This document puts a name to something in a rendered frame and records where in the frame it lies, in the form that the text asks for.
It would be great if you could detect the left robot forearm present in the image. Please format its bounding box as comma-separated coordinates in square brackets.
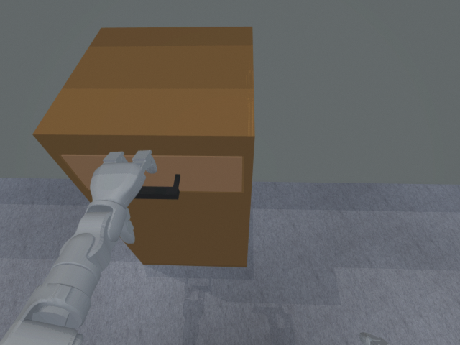
[0, 200, 127, 345]

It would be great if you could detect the left robot upper arm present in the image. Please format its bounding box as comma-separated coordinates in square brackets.
[7, 319, 83, 345]

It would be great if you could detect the handle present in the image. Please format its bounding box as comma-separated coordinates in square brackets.
[135, 174, 180, 199]

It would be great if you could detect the cabinet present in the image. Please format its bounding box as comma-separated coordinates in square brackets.
[32, 27, 255, 267]

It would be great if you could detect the drawer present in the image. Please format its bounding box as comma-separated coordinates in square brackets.
[61, 155, 242, 192]

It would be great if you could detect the robot left hand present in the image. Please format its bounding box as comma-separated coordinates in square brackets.
[90, 150, 157, 244]

